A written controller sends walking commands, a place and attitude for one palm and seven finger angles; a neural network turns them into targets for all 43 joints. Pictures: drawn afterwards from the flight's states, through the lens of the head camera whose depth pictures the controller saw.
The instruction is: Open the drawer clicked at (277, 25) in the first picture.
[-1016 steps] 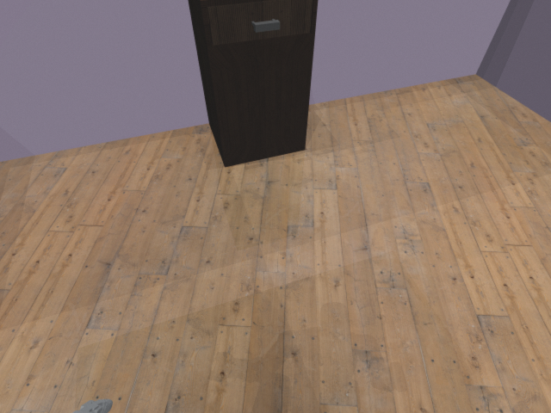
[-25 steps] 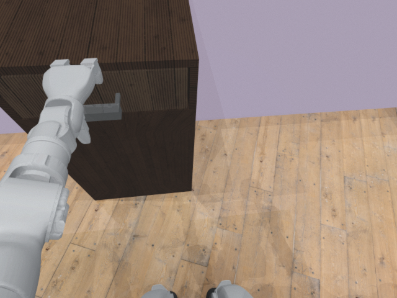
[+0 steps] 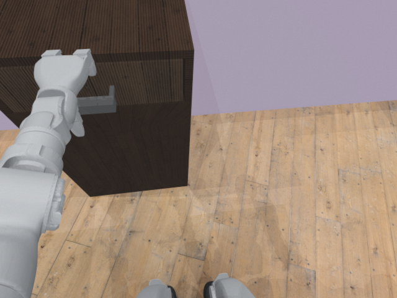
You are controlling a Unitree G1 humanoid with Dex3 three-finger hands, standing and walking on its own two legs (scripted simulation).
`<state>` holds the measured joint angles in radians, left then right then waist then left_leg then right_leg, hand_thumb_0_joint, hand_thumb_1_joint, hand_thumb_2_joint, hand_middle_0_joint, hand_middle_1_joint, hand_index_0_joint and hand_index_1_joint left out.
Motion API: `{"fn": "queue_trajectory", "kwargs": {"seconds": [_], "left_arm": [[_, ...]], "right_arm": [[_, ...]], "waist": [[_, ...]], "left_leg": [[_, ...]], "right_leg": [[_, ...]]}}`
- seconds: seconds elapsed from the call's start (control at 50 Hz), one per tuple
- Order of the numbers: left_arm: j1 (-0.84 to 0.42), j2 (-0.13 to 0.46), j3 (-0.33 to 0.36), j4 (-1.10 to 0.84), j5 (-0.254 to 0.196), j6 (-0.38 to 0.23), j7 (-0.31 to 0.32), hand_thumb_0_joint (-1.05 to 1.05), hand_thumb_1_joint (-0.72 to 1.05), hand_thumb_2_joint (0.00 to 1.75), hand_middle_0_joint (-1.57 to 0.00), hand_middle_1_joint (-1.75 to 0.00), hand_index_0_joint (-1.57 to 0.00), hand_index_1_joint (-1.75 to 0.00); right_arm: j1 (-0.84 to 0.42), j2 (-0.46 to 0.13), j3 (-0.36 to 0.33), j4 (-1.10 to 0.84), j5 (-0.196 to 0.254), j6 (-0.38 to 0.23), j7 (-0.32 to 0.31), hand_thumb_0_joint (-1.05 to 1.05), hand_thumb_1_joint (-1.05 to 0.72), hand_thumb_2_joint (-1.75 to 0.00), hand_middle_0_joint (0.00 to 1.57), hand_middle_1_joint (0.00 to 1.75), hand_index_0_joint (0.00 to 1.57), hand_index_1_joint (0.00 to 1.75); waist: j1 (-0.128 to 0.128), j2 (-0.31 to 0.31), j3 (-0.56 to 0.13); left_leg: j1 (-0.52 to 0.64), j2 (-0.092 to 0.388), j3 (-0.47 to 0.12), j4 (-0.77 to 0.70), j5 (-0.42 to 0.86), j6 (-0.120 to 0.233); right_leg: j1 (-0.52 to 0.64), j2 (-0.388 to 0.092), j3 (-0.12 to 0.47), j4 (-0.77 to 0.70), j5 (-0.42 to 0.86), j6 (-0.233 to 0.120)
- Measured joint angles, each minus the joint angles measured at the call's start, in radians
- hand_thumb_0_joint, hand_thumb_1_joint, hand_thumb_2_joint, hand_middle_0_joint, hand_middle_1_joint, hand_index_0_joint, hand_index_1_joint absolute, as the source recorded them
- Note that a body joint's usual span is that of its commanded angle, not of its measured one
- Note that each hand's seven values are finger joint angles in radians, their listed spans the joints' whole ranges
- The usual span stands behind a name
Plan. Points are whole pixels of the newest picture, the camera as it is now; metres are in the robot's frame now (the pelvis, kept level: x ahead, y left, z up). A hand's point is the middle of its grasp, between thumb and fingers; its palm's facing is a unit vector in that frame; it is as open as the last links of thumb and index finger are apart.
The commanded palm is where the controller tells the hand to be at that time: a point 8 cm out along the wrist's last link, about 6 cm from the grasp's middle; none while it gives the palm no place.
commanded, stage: move the hooked fingers above the handle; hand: left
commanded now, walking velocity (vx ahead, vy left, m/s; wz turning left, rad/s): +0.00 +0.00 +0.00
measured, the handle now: (92, 97) +0.57 +0.19 +0.00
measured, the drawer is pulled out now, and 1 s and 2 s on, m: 0.00 0.00 0.00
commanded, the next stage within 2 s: none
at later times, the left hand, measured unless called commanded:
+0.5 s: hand (74, 93) +0.53 +0.21 +0.07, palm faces -0.02 -0.02 -1.00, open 13.5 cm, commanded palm +0.54 +0.22 +0.11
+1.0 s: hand (75, 93) +0.53 +0.21 +0.07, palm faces -0.02 -0.02 -1.00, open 13.5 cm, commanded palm +0.54 +0.22 +0.11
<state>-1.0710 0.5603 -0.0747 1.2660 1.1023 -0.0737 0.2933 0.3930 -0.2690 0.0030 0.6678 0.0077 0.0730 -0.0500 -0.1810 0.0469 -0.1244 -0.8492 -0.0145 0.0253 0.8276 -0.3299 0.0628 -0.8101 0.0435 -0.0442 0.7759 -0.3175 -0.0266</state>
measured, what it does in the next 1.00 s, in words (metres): stands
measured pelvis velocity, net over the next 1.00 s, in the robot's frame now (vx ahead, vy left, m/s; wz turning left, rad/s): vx -0.01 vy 0.01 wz -0.01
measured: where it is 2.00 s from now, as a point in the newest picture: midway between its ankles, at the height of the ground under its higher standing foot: outside the picture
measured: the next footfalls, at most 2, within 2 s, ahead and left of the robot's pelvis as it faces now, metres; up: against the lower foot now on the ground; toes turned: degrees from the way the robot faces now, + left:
none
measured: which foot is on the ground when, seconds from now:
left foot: down 0.00-1.00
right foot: down 0.00-1.00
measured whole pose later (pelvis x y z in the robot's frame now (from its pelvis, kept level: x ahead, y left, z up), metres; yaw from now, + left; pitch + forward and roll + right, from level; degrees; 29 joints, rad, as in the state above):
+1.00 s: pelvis -0.01 +0.01 +0.00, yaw +0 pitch +20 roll -2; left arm -1.09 0.56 -0.07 1.28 1.10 -0.06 0.31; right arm 0.39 -0.27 0.02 0.67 0.01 0.08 -0.06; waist -0.19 0.05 -0.13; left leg -0.87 -0.02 0.03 0.85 -0.33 0.07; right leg -0.84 0.04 -0.04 0.79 -0.31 -0.02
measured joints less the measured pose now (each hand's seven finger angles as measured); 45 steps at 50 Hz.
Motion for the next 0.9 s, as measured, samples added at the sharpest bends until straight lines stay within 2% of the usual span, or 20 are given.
{"fn": "queue_trajectory", "kwargs": {"seconds": [0.36,0.9], "left_arm": [[-0.026,0.033,0.022,0.018,0.006,-0.002,-0.012,0.00,-0.49,0.30,-0.34,-1.25,-0.38,-1.21],[-0.021,-0.004,0.012,0.015,0.003,0.022,0.011,0.00,-0.49,0.30,-0.34,-1.25,-0.39,-1.22]], "right_arm": [[0.006,-0.007,0.016,-0.008,0.001,0.003,-0.014,0.00,-0.90,-0.90,0.20,0.30,0.20,0.30],[-0.001,-0.003,0.012,0.002,-0.005,0.007,-0.009,0.00,-0.90,-0.90,0.20,0.30,0.20,0.30]], "waist": [[-0.025,0.004,0.003],[-0.010,0.004,-0.001]], "left_leg": [[-0.041,0.005,0.012,0.027,0.005,0.008],[-0.028,-0.001,0.012,0.021,0.001,0.011]], "right_leg": [[-0.043,0.003,0.010,0.023,0.012,0.008],[-0.029,-0.001,0.012,0.017,0.006,0.012]]}}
